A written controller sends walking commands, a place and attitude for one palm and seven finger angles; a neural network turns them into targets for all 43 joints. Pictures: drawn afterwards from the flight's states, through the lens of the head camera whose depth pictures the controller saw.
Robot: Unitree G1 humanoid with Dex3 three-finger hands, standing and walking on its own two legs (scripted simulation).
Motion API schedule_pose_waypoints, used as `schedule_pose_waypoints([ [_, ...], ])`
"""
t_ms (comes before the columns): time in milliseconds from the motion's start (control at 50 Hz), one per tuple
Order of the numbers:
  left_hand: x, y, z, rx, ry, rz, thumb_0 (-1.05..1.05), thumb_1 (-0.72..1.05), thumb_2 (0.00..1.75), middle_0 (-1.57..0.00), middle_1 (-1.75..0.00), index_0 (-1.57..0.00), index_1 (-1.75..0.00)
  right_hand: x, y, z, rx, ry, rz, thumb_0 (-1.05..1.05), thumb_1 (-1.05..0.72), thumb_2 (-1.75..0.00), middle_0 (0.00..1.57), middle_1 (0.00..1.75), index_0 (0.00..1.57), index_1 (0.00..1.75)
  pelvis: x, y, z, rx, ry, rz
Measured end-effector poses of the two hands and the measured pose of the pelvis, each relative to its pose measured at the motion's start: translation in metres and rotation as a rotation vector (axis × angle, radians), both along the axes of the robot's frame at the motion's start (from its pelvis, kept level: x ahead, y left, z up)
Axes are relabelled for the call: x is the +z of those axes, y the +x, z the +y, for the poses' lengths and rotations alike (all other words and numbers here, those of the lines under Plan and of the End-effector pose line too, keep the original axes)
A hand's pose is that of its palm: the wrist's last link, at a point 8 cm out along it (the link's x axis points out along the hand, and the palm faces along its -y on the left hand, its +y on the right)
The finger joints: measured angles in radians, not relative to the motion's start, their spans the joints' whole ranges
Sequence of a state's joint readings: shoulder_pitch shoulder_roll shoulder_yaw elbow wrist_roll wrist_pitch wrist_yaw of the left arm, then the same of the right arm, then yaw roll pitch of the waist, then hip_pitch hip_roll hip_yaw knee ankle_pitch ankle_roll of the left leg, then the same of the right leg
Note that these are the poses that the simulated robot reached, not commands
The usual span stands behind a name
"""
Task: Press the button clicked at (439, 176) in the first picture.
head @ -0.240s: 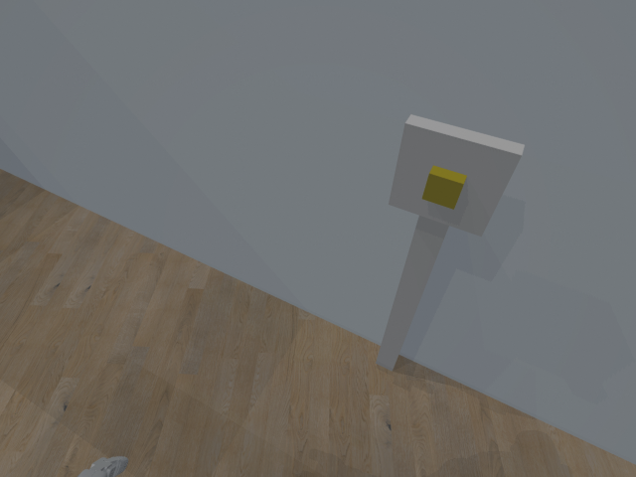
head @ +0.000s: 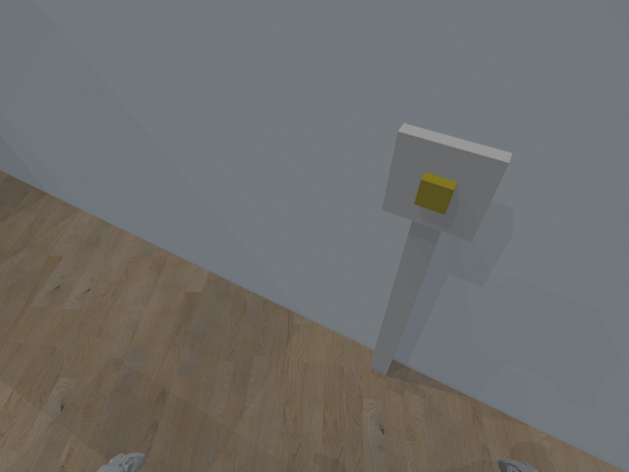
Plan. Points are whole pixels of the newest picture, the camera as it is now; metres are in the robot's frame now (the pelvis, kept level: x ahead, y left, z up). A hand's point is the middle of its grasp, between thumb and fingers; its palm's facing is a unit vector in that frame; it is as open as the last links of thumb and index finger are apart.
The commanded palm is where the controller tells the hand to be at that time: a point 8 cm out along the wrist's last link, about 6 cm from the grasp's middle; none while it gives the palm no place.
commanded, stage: stand and wait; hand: left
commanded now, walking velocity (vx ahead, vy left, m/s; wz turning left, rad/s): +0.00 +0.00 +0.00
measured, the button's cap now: (435, 192) +0.56 -0.17 +0.05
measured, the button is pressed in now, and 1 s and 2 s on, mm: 0 0 0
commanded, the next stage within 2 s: look at it before walking up in 0.58 s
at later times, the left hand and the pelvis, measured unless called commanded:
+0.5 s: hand out of the picture +0.05 +0.24 -0.15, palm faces -0.02 -0.94 -0.34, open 7.4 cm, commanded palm none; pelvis -0.02 -0.01 +0.00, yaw +0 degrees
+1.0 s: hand out of the picture +0.06 +0.23 -0.15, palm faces -0.02 -0.94 -0.33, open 7.4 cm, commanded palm none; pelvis -0.02 -0.01 +0.01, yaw +0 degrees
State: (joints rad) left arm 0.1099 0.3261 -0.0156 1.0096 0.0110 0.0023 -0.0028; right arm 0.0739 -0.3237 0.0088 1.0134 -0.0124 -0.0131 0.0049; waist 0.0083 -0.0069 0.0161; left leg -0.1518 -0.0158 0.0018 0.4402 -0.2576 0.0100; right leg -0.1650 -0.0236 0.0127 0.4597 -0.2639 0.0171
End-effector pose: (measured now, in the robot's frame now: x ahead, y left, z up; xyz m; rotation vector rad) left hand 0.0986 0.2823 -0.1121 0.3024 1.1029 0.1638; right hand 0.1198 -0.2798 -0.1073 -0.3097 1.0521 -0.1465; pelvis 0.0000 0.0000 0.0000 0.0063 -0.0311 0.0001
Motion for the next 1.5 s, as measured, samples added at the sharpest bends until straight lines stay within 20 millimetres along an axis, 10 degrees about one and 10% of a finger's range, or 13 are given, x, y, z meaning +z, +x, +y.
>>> schedule_pose_waypoints([
  [500, -0.004, -0.058, 0.002, 0.046, 0.02, 0.128, 0.0, 0.9, 0.9, -0.2, -0.3, -0.2, -0.3, -0.011, -0.074, -0.022, -0.058, -0.014, 0.178, 0.0, -0.9, -0.9, 0.2, 0.3, 0.2, 0.3, 0.004, -0.017, -0.01, 0.003, -0.002, -0.005],
  [1500, -0.016, -0.064, -0.023, 0.029, -0.015, 0.192, 0.0, 0.9, 0.9, -0.2, -0.3, -0.2, -0.3, -0.019, -0.073, -0.014, -0.105, 0.023, 0.137, 0.0, -0.9, -0.9, 0.2, 0.3, 0.2, 0.3, -0.001, -0.018, -0.021, -0.062, 0.012, 0.006],
])
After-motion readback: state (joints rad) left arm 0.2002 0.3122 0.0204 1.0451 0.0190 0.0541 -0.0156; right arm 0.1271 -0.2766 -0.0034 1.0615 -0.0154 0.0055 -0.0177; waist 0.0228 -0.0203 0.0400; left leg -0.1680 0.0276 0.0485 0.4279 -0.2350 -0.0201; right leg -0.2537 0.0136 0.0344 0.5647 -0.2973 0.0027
